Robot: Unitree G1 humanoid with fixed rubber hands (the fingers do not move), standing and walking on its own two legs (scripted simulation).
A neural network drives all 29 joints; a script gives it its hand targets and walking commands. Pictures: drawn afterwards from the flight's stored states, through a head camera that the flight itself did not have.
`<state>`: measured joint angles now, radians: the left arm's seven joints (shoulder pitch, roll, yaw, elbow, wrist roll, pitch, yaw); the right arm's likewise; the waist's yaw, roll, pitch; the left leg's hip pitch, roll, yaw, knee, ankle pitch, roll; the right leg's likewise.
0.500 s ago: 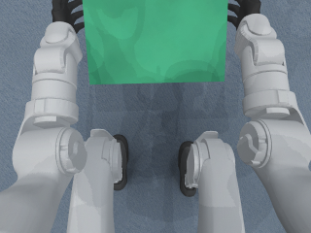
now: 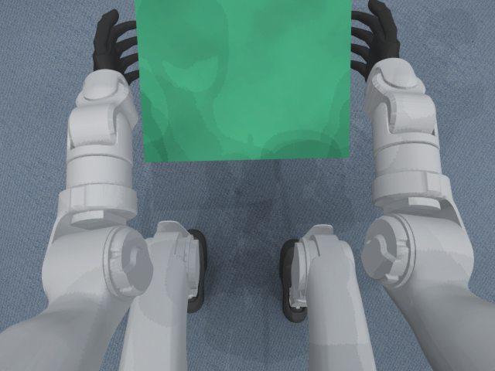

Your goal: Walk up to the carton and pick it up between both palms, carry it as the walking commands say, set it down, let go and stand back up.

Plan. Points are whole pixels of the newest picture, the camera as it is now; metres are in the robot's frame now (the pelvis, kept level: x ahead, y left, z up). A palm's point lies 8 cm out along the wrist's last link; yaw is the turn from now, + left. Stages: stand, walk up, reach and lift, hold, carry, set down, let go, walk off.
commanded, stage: reach and lift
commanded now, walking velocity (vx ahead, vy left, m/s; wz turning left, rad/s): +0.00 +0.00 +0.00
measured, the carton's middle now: (244, 90) +0.53 +0.01 -0.16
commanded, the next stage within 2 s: none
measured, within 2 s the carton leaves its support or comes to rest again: neither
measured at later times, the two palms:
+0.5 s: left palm (81, 64) +0.50 +0.18 +0.00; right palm (418, 47) +0.52 -0.18 +0.00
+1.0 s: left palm (28, 45) +0.48 +0.19 +0.08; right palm (469, 24) +0.50 -0.17 +0.08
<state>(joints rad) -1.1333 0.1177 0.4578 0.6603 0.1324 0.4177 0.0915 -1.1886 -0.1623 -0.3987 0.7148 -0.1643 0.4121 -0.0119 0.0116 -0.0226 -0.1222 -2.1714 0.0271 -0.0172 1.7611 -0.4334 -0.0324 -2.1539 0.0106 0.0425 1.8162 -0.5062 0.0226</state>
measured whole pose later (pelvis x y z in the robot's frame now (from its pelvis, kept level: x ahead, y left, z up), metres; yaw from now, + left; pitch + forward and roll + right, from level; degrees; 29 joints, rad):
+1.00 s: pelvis +0.03 +0.00 +0.13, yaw +0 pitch +44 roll +1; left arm -0.84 -0.01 0.49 0.53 0.22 0.44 0.01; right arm -0.89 -0.03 -0.47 0.58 -0.24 0.42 0.06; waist 0.02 -0.02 -0.25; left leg -1.71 0.02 -0.02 1.32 -0.37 -0.03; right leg -1.69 0.00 0.03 1.36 -0.43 0.01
